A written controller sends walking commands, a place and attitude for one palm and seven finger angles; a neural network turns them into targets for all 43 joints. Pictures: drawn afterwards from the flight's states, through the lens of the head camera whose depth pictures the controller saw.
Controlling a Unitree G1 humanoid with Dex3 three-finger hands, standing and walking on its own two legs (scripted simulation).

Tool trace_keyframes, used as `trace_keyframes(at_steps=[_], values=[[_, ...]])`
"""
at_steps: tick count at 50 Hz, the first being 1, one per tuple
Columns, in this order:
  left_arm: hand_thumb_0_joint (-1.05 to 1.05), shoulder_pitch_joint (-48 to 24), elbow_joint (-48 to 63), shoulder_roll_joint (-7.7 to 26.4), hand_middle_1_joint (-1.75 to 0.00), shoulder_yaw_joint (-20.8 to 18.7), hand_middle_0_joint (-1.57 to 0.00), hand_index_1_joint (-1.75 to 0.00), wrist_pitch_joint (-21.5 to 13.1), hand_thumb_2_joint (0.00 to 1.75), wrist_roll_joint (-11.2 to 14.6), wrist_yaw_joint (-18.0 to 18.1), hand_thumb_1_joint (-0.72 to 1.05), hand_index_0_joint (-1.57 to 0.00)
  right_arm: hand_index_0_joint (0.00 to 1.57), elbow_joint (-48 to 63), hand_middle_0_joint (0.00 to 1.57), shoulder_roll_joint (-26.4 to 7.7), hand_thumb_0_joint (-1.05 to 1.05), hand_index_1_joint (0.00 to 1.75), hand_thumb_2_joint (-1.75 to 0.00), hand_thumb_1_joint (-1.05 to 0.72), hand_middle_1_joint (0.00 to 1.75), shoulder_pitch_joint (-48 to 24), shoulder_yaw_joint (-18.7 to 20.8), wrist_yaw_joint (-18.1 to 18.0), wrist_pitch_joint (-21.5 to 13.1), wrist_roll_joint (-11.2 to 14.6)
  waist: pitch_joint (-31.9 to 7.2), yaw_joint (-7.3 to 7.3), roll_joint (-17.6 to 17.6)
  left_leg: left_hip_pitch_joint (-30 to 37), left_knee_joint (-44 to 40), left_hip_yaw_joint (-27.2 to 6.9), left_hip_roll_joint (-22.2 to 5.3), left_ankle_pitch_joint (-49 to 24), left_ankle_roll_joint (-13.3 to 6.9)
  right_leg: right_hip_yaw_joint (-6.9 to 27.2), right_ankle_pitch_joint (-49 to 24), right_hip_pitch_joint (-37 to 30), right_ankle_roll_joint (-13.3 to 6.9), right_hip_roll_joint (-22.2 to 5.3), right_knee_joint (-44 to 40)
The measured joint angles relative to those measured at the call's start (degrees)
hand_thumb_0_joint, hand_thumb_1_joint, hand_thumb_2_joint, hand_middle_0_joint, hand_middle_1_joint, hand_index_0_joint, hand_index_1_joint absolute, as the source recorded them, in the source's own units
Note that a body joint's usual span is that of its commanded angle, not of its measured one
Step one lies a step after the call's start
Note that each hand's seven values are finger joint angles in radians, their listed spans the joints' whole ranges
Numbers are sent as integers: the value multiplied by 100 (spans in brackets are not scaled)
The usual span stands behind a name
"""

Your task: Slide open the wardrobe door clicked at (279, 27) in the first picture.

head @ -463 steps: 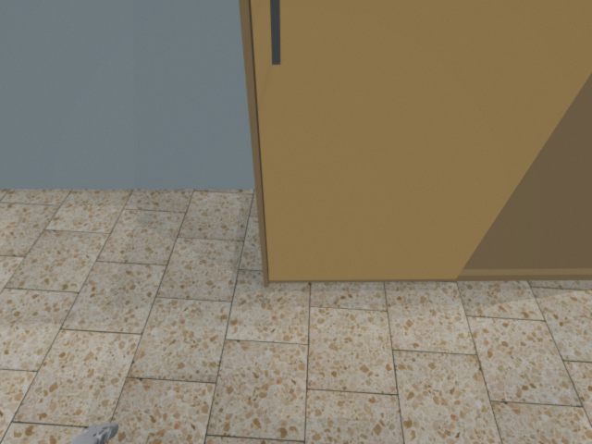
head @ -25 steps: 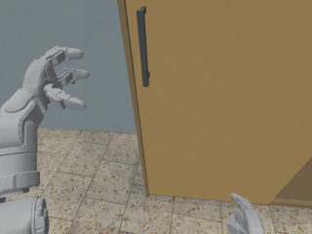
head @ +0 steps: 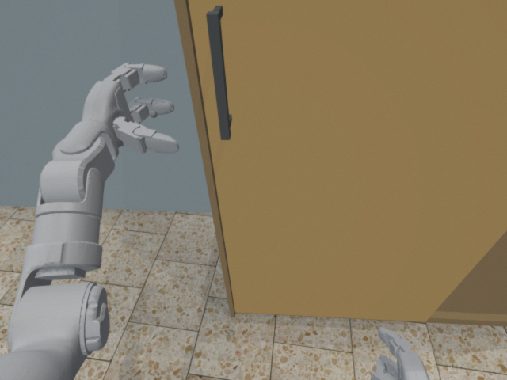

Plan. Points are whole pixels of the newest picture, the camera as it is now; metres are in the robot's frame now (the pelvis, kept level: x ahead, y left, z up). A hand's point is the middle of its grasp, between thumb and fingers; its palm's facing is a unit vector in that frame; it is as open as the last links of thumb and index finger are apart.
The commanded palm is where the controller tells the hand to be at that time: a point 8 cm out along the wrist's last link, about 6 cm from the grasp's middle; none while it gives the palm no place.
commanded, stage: move the hooked fingers beside the handle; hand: left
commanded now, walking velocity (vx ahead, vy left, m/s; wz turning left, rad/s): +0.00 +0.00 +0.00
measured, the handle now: (222, 78) +0.52 +0.09 +0.26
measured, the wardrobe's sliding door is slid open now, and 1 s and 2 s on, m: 0.00 0.00 0.00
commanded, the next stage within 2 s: feel for the door with the fingertips in 1.20 s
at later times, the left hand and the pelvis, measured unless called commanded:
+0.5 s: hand (194, 95) +0.47 +0.13 +0.25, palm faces +0.01 -1.00 +0.00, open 14.0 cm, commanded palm +0.43 +0.19 +0.25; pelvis +0.01 +0.00 +0.00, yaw -1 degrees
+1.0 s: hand (181, 101) +0.45 +0.15 +0.25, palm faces +0.02 -1.00 +0.00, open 14.0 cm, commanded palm +0.43 +0.20 +0.25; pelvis +0.01 +0.00 +0.00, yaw +0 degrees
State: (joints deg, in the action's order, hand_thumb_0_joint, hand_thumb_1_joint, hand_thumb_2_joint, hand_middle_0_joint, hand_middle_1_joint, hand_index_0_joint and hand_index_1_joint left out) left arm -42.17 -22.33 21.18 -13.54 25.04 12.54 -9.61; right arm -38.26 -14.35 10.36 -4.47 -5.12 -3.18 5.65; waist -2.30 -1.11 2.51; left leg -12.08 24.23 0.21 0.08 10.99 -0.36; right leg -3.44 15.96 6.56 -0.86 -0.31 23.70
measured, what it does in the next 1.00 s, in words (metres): stands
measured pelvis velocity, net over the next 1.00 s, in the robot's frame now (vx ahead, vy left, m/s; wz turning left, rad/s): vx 0.01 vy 0.00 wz -0.01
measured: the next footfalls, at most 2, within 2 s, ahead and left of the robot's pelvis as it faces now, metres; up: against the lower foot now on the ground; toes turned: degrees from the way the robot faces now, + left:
none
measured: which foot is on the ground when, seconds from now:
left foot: down 0.00-1.00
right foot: down 0.00-1.00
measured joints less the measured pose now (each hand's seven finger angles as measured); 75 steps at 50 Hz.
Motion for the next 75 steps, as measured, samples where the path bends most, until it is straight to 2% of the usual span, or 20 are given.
trace_keyframes(at_steps=[21,27,33,38,44,52,60,66,75], values=[[-2,-1030,-1483,-268,-120,97,-30,-120,-575,30,-348,550,-50,-30,20,-169,21,-41,1,30,-90,-91,30,483,201,25,107,-105,35,242,-34,-78,-75,95,-41,34,10,102,-5,119,-11,36,-75],[-2,-1021,-1584,-221,-120,-142,-30,-120,-772,30,-401,544,-50,-30,20,-144,21,-57,1,30,-90,-91,30,571,238,49,138,-133,1,293,-24,-65,-118,161,-70,49,18,172,-12,141,-20,60,-105],[-2,-769,-1404,-137,-120,-162,-30,-120,-744,30,-382,430,-50,-30,20,-80,20,-74,1,30,-90,-91,30,625,267,62,194,-102,-15,253,-13,-32,-112,166,-80,79,25,178,10,101,-26,71,-114],[-2,-535,-981,-192,-120,-80,-30,-120,-686,30,-320,384,-50,-30,20,-62,20,-76,1,30,-90,-91,30,541,278,57,183,-83,-6,170,-24,-16,-67,128,-74,101,27,140,31,56,-30,67,-98],[-2,-674,-1038,-293,-120,76,-30,-120,-515,30,-270,404,-50,-30,20,-73,20,-60,1,30,-90,-91,30,291,232,40,175,-84,-30,103,-34,-60,4,48,-48,103,21,59,48,55,-24,48,-57],[-2,-1015,-1590,-250,-120,114,-30,-120,-657,30,-320,450,-50,-30,21,18,21,14,1,30,-90,-91,30,162,158,18,158,-107,-45,138,-59,-112,13,19,-34,62,14,30,20,99,-18,36,-42],[-2,-1193,-2011,-179,-120,97,-30,-120,-870,30,-328,410,-50,-30,21,-66,21,7,1,30,-90,-91,30,399,155,2,161,-101,-26,196,-58,-169,28,36,-32,52,-6,47,-10,151,2,32,-53],[-2,-1062,-1884,-120,-120,-9,-30,-120,-1027,30,-361,433,-50,-30,21,-141,21,-32,1,30,-90,-91,30,634,204,5,122,-104,5,263,-54,-172,11,94,-41,52,-21,106,-39,171,16,36,-79],[-2,-1012,-1542,-363,-120,133,-29,-120,-872,30,-302,564,-50,-30,20,-256,21,-60,1,30,-90,-91,30,731,263,42,33,-116,3,258,-59,-196,25,118,-32,63,-38,131,-44,196,35,25,-79]])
